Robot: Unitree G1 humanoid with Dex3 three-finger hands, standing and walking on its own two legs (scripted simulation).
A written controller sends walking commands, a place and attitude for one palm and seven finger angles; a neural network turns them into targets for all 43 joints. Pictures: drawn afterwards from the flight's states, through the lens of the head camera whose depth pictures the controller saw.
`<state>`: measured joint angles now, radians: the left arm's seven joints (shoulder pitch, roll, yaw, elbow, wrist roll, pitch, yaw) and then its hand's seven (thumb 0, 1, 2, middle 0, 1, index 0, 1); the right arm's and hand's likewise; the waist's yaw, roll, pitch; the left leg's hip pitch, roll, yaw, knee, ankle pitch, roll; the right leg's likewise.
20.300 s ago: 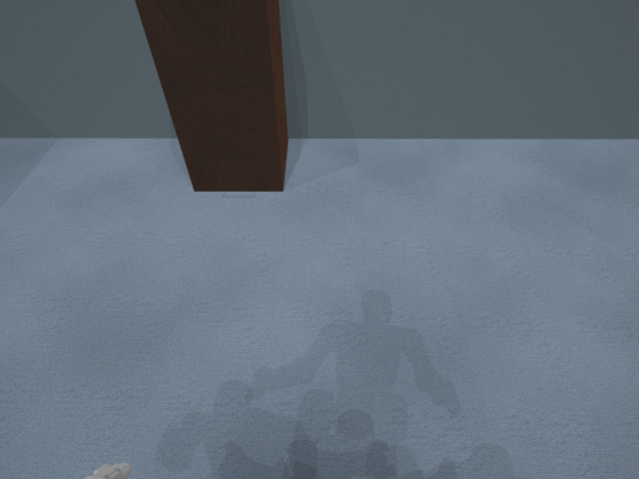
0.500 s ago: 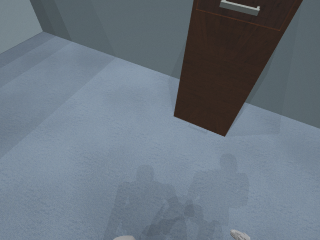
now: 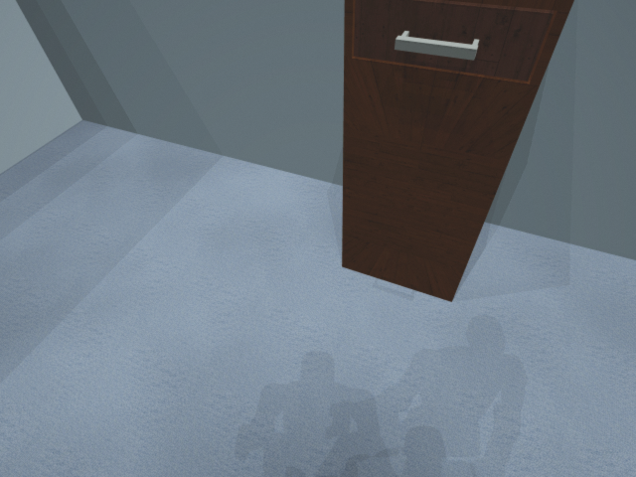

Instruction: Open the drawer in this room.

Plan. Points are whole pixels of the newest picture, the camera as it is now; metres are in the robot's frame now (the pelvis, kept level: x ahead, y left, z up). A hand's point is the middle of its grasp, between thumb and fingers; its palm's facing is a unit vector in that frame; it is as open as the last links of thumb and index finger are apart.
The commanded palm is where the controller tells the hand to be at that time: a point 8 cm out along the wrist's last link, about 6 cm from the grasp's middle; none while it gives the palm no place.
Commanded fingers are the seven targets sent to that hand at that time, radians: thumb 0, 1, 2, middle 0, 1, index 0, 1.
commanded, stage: stand and wait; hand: left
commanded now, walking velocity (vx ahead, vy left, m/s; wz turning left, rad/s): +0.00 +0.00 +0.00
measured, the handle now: (437, 43) +0.89 -0.22 +0.14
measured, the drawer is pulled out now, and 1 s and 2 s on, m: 0.00 0.00 0.00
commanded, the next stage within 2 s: look at it before walking up in 0.28 s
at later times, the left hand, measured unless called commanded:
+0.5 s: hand out of the picture -0.02 +0.15 -0.17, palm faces +0.05 -0.99 -0.15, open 7.4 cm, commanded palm none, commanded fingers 0.00 0.90 0.90 -0.20 -0.30 -0.20 -0.30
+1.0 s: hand out of the picture +0.02 +0.18 -0.17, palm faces +0.03 -0.98 -0.19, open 7.4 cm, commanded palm none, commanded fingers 0.00 0.90 0.90 -0.20 -0.30 -0.20 -0.30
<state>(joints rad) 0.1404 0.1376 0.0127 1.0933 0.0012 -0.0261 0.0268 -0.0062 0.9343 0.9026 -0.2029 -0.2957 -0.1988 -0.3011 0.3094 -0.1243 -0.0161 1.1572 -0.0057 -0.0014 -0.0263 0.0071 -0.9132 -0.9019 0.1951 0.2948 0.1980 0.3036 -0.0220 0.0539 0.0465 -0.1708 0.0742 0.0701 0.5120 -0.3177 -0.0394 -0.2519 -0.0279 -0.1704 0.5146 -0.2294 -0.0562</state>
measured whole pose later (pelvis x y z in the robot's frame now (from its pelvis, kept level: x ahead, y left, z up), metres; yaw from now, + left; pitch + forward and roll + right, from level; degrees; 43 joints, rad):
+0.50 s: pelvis +0.02 +0.00 +0.01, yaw -1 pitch -1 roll +0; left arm 0.32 0.10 -0.01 1.17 0.00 -0.01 0.03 0.01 0.91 0.90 -0.20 -0.30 -0.20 -0.30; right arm 0.30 -0.12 -0.01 1.16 0.00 -0.01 -0.04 0.01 -0.91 -0.90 0.19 0.29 0.20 0.30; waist 0.02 0.01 0.03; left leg -0.09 0.07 0.09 0.37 -0.26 -0.04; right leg -0.19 -0.02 -0.15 0.40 -0.20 -0.04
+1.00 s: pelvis +0.02 +0.01 +0.01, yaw -1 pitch -1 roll +1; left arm 0.29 0.13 0.00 1.14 0.01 -0.01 0.03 0.01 0.91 0.90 -0.20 -0.30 -0.20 -0.30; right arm 0.32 -0.10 0.00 1.17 0.00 -0.02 -0.04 0.01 -0.91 -0.90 0.20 0.29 0.20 0.30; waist 0.01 0.01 0.03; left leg -0.09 0.05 0.11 0.38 -0.27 -0.03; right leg -0.20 -0.03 -0.14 0.43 -0.21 -0.03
